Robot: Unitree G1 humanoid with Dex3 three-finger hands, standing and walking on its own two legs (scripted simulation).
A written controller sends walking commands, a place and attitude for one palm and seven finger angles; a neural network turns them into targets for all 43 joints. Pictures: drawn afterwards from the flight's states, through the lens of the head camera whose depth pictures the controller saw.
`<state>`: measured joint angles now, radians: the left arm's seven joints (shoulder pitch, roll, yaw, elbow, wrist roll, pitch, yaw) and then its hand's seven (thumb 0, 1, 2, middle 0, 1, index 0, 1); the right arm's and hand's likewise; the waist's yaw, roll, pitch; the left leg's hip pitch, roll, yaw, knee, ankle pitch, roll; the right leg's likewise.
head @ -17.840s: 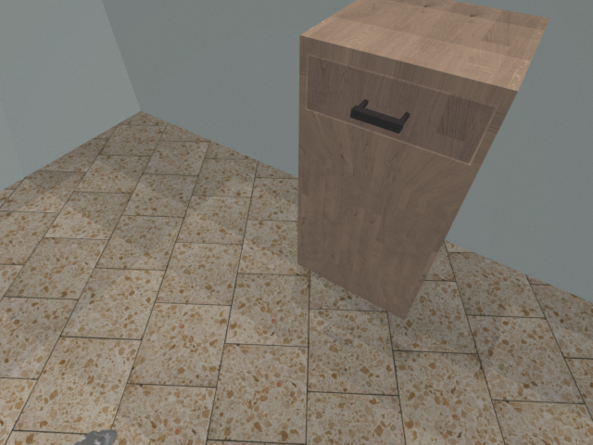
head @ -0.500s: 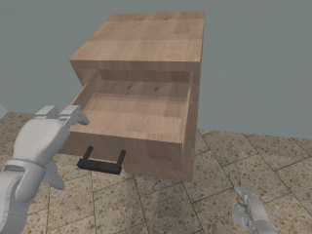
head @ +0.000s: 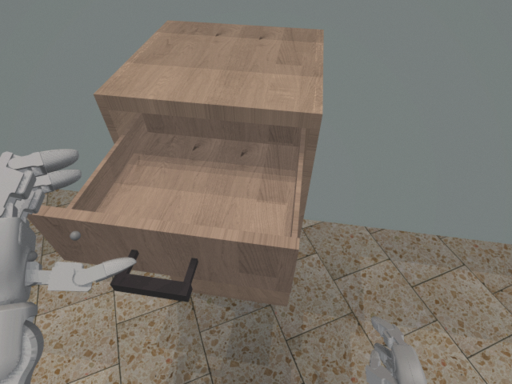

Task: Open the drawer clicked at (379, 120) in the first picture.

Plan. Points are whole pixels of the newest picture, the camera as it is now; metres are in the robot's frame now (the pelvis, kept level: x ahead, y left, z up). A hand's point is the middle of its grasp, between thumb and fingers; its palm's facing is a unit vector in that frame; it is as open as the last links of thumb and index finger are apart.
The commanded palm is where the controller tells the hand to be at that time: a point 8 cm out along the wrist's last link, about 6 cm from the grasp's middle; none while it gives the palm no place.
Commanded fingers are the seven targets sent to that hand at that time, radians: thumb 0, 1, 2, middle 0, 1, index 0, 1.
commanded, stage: draw the hand back to the body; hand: left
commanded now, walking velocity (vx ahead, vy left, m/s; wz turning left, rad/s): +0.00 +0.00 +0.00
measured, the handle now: (157, 273) +0.26 +0.20 +0.03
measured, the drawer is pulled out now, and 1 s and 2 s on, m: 0.29 0.29 0.29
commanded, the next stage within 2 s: step back with the hand held close in 0.64 s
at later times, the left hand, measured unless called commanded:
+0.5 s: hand (50, 255) +0.18 +0.24 +0.20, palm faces +0.47 -0.79 -0.39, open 8.2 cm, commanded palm +0.13 +0.28 +0.22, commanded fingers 0.00 0.90 0.90 -0.20 -0.30 -0.20 -0.30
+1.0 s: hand (64, 264) +0.18 +0.23 +0.19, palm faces +0.35 -0.79 -0.50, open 7.4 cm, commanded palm +0.11 +0.28 +0.22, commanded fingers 0.00 0.90 0.90 -0.20 -0.30 -0.20 -0.30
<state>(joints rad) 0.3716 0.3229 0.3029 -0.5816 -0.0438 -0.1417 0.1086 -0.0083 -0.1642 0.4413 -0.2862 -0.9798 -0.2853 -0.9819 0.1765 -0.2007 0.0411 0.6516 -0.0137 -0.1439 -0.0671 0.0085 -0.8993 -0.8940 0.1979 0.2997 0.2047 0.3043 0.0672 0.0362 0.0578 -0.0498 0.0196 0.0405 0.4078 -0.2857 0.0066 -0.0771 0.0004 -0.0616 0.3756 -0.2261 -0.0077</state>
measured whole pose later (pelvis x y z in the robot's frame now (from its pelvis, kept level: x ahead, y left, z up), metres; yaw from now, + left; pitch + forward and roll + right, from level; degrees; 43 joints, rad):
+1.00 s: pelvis -0.02 +0.00 +0.00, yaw +0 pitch +1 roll -1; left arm 0.57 0.40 0.41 -0.63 -0.06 -0.19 0.10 0.01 0.89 0.89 -0.21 -0.30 -0.21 -0.30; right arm 0.15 -0.24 -0.01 0.56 0.03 -0.05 -0.07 0.01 -0.90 -0.89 0.20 0.30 0.20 0.30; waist 0.00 0.05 0.02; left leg -0.24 0.02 0.04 0.48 -0.27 0.01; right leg -0.26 -0.01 -0.06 0.44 -0.21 -0.01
